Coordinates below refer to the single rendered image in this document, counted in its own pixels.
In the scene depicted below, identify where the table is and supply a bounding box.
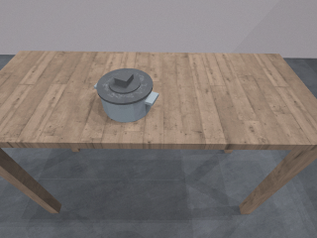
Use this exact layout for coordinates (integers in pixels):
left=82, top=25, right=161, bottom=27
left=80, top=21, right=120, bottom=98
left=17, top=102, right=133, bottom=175
left=0, top=51, right=317, bottom=214

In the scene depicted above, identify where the lid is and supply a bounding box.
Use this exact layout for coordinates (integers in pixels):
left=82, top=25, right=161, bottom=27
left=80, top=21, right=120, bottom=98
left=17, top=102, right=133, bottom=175
left=96, top=68, right=154, bottom=105

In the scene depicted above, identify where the pot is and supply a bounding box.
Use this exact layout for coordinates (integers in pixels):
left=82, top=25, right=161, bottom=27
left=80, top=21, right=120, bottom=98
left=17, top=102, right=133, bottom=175
left=93, top=82, right=159, bottom=123

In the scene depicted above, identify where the knob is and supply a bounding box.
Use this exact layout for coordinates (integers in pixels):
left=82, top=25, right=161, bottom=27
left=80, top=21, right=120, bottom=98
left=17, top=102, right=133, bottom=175
left=114, top=70, right=134, bottom=86

